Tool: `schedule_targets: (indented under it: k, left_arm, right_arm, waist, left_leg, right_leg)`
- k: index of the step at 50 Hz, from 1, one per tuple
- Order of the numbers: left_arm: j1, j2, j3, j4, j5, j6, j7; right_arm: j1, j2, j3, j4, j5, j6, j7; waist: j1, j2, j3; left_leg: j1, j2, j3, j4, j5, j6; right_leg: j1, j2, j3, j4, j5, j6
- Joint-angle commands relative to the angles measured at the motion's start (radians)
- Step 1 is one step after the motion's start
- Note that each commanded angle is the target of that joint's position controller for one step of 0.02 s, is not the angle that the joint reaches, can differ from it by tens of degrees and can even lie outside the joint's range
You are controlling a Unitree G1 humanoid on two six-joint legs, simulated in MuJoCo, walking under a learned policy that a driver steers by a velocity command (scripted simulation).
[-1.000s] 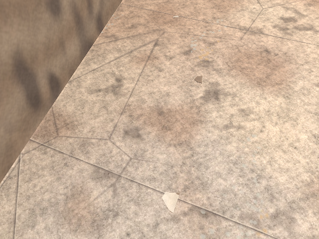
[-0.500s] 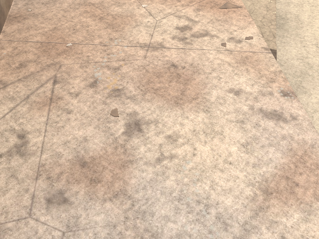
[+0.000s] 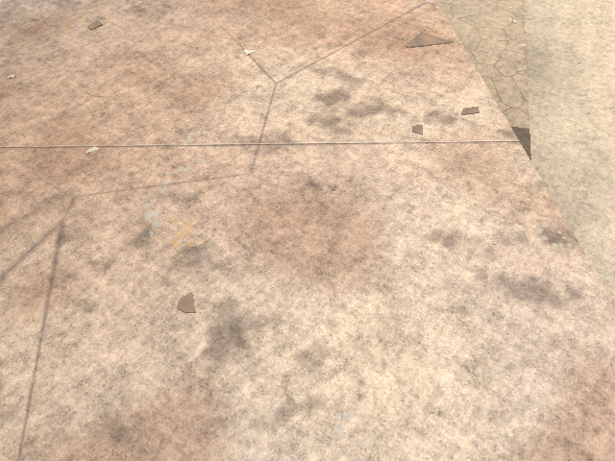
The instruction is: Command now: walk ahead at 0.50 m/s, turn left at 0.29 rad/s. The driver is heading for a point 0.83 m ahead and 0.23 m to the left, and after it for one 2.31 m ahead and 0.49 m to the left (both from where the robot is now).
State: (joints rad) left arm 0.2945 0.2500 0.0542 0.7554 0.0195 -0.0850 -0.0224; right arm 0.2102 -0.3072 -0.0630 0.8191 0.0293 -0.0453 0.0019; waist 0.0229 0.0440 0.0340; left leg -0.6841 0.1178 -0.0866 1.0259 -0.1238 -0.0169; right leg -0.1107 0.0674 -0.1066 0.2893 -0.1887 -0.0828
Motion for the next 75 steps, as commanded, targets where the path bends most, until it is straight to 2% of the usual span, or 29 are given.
schedule_targets:
  k: [1,9,12,14,15,16,17,18,20,24,29,34,37,38,39,40,41,44,50,56,59,61,62,63,64,65,68,70,75]
  left_arm:
    - [-0.054,0.135,0.035,-0.049,0.002,-0.025,0.016]
    - [0.033,0.178,0.052,0.032,-0.024,0.018,0.036]
    - [0.004,0.220,0.062,0.027,-0.030,0.043,0.053]
    - [-0.031,0.230,0.061,0.017,-0.035,0.054,0.063]
    - [-0.010,0.190,0.043,0.001,-0.017,0.042,0.064]
    - [0.067,0.064,0.004,-0.042,-0.002,0.009,0.042]
    - [-0.020,0.145,0.016,-0.050,-0.032,-0.035,0.020]
    - [-0.107,0.172,0.020,-0.084,-0.066,-0.055,0.011]
    - [-0.131,0.168,0.025,-0.082,-0.025,-0.060,0.022]
    - [-0.091,0.139,0.025,-0.081,-0.004,-0.018,0.025]
    - [-0.274,0.088,0.002,-0.128,-0.008,-0.016,0.022]
    - [-0.339,0.136,0.018,-0.154,-0.027,-0.035,0.003]
    - [-0.197,0.172,0.041,-0.114,-0.024,-0.052,0.002]
    - [-0.085,0.204,0.053,-0.096,-0.006,-0.058,0.006]
    - [0.045,0.280,0.071,-0.080,0.015,-0.057,0.011]
    - [0.118,0.283,0.080,-0.028,-0.010,-0.043,-0.002]
    - [0.072,0.198,0.056,-0.045,-0.031,-0.040,-0.003]
    - [-0.044,0.125,0.027,-0.047,-0.010,-0.023,0.003]
    - [-0.023,0.169,0.033,-0.004,-0.028,-0.026,0.009]
    - [0.071,0.195,0.033,0.056,-0.043,0.002,0.014]
    - [0.080,0.207,0.036,0.073,-0.045,0.026,0.024]
    - [0.050,0.188,0.028,0.058,-0.043,0.026,0.029]
    - [0.026,0.130,0.007,0.016,-0.015,0.019,0.030]
    - [0.224,0.050,-0.020,0.038,-0.017,0.018,0.029]
    - [0.218,0.160,0.007,0.054,-0.041,0.027,0.033]
    - [0.127,0.192,0.023,0.034,-0.057,0.040,0.037]
    - [0.094,0.150,0.031,0.026,-0.040,0.104,0.061]
    - [0.104,0.119,0.032,0.012,-0.036,0.129,0.068]
    - [-0.009,0.108,0.029,-0.054,-0.026,0.137,0.046]
  right_arm:
    - [-0.002,-0.049,-0.014,-0.044,-0.005,-0.010,0.005]
    - [-0.196,-0.013,0.009,-0.146,-0.010,-0.017,0.058]
    - [-0.134,-0.053,-0.011,-0.166,-0.009,-0.009,0.068]
    - [0.109,-0.138,-0.058,-0.120,-0.006,-0.003,0.054]
    - [0.246,-0.225,-0.087,-0.097,-0.005,0.008,0.030]
    - [0.193,-0.279,-0.093,-0.124,0.004,0.003,0.026]
    - [0.211,-0.200,-0.068,-0.135,-0.007,-0.006,0.030]
    - [0.184,-0.154,-0.056,-0.137,-0.014,-0.015,0.029]
    - [0.065,-0.100,-0.040,-0.152,-0.012,-0.026,0.028]
    - [0.029,-0.115,-0.040,-0.177,-0.018,-0.027,0.008]
    - [0.087,-0.148,-0.050,-0.157,-0.008,-0.008,-0.016]
    - [0.148,-0.138,-0.049,-0.134,-0.001,0.008,-0.022]
    - [0.120,-0.113,-0.043,-0.139,-0.011,0.011,-0.023]
    - [0.125,-0.064,-0.024,-0.144,-0.019,0.007,-0.018]
    - [0.223,-0.006,-0.005,-0.158,-0.016,0.001,-0.018]
    - [0.298,-0.019,0.002,-0.154,0.005,-0.007,-0.019]
    - [0.231,-0.108,-0.016,-0.145,0.011,-0.009,-0.018]
    - [0.037,-0.105,-0.022,-0.187,-0.021,-0.015,-0.011]
    - [-0.023,-0.019,0.008,-0.207,-0.027,-0.019,0.002]
    - [-0.196,-0.014,0.015,-0.246,-0.021,-0.038,0.020]
    - [-0.172,-0.047,-0.002,-0.246,-0.031,-0.053,0.029]
    - [-0.019,-0.102,-0.027,-0.198,-0.052,-0.058,0.018]
    - [0.106,-0.182,-0.044,-0.188,-0.075,-0.055,0.002]
    - [0.114,-0.207,-0.044,-0.197,-0.076,-0.029,-0.001]
    - [0.119,-0.154,-0.038,-0.203,-0.054,-0.007,0.000]
    - [0.067,-0.114,-0.025,-0.201,-0.043,0.001,-0.002]
    - [-0.096,-0.068,-0.010,-0.186,-0.049,0.005,-0.002]
    - [-0.147,-0.073,-0.017,-0.177,-0.062,-0.002,-0.004]
    - [-0.165,-0.107,-0.032,-0.142,-0.049,0.005,-0.028]
  waist:
    - [-0.014,-0.092,0.002]
    - [0.056,-0.072,0.073]
    - [-0.006,-0.131,-0.011]
    - [-0.149,-0.120,-0.145]
    - [-0.195,0.010,-0.242]
    - [-0.078,0.237,-0.333]
    - [-0.150,0.094,-0.399]
    - [-0.151,0.039,-0.269]
    - [-0.062,-0.070,-0.110]
    - [-0.005,-0.023,-0.059]
    - [-0.075,0.026,-0.034]
    - [-0.093,0.055,-0.043]
    - [-0.011,0.089,-0.081]
    - [0.039,0.055,-0.179]
    - [0.038,-0.133,-0.329]
    - [0.029,-0.383,-0.367]
    - [0.051,-0.242,-0.228]
    - [0.022,-0.111,-0.025]
    - [0.006,-0.125,-0.019]
    - [0.061,-0.119,0.010]
    - [0.020,-0.139,-0.031]
    - [-0.066,-0.119,-0.127]
    - [-0.116,-0.003,-0.266]
    - [-0.056,0.242,-0.438]
    - [-0.091,0.176,-0.475]
    - [-0.085,0.123,-0.338]
    - [0.001,0.101,-0.148]
    - [0.027,0.115,-0.119]
    - [0.006,0.078,-0.128]
  left_leg:
    - [-0.005,-0.002,-0.029,-0.140,0.184,-0.005]
    - [-0.072,-0.038,0.098,-0.404,0.140,0.056]
    - [0.085,-0.124,0.189,-0.402,-0.017,0.113]
    - [0.440,-0.194,0.192,-0.470,-0.001,0.178]
    - [0.742,-0.053,-0.049,-0.502,0.017,0.243]
    - [1.061,0.190,-0.636,-0.620,-0.125,0.456]
    - [1.093,0.206,-0.717,-0.714,-0.195,0.438]
    - [0.991,0.175,-0.564,-0.727,-0.160,0.388]
    - [0.718,0.095,-0.368,-0.747,0.052,0.334]
    - [0.502,0.034,-0.245,-0.803,0.255,0.334]
    - [0.402,-0.060,-0.146,-0.778,0.162,0.249]
    - [0.516,-0.007,-0.285,-0.676,0.034,0.217]
    - [0.553,-0.007,-0.308,-0.549,0.125,0.181]
    - [0.507,-0.056,-0.255,-0.375,0.136,0.149]
    - [0.250,-0.177,-0.139,-0.054,-0.092,0.080]
    - [0.008,-0.214,-0.083,0.183,-0.463,0.043]
    - [-0.085,-0.160,-0.121,0.267,-0.411,0.041]
    - [-0.051,-0.065,-0.053,0.169,-0.231,0.045]
    - [0.022,-0.015,0.025,-0.137,-0.081,0.016]
    - [0.155,-0.077,0.070,-0.442,0.142,0.006]
    - [0.259,-0.113,0.054,-0.539,0.148,0.036]
    - [0.539,-0.095,0.057,-0.612,0.337,0.082]
    - [0.807,0.097,-0.101,-0.530,0.704,0.142]
    - [1.057,0.365,-0.349,-0.475,0.917,0.313]
    - [0.984,0.331,-0.376,-0.528,0.708,0.316]
    - [0.885,0.272,-0.273,-0.569,0.569,0.282]
    - [0.513,0.182,-0.094,-0.706,0.332,0.242]
    - [0.402,0.168,-0.017,-0.764,0.272,0.257]
    - [0.409,0.192,0.078,-0.789,0.183,0.259]
  right_leg:
    - [-0.006,-0.263,0.071,-0.167,0.285,-0.097]
    - [0.239,-0.339,-0.040,-0.104,0.469,-0.069]
    - [0.280,-0.342,-0.080,0.085,0.938,-0.036]
    - [0.162,-0.295,-0.108,0.431,0.986,0.008]
    - [-0.085,-0.235,-0.107,0.742,0.600,0.051]
    - [-0.534,0.013,0.016,1.118,-0.345,0.122]
    - [-0.640,-0.029,0.234,1.170,-0.365,0.089]
    - [-0.678,-0.077,0.230,1.118,-0.289,0.063]
    - [-0.603,-0.153,0.208,0.912,-0.183,0.066]
    - [-0.495,-0.167,0.176,0.746,-0.107,0.131]
    - [-0.401,-0.097,0.144,0.363,0.222,0.169]
    - [-0.356,-0.065,0.191,0.209,0.217,0.138]
    - [-0.195,-0.067,0.162,0.151,0.157,0.073]
    - [0.002,-0.145,0.220,0.167,0.146,0.021]
    - [0.348,-0.347,0.537,0.157,0.043,-0.106]
    - [0.458,-0.476,0.915,0.032,-0.231,-0.212]
    - [0.364,-0.446,0.876,-0.010,-0.394,-0.182]
    - [0.060,-0.326,0.537,-0.052,-0.122,-0.124]
    - [-0.025,-0.282,0.333,-0.138,0.152,-0.149]
    - [-0.020,-0.255,0.237,-0.094,0.320,-0.104]
    - [0.039,-0.258,0.266,0.034,0.448,-0.054]
    - [-0.033,-0.181,0.238,0.218,0.477,0.009]
    - [-0.206,-0.104,0.195,0.470,0.176,0.063]
    - [-0.448,-0.019,0.164,0.798,-0.522,0.122]
    - [-0.478,-0.051,0.238,0.910,-0.526,0.133]
    - [-0.552,-0.080,0.211,0.949,-0.473,0.140]
    - [-0.448,-0.144,0.170,0.890,-0.321,0.172]
    - [-0.378,-0.138,0.138,0.849,-0.257,0.179]
    - [-0.316,-0.164,0.122,0.622,-0.101,0.145]
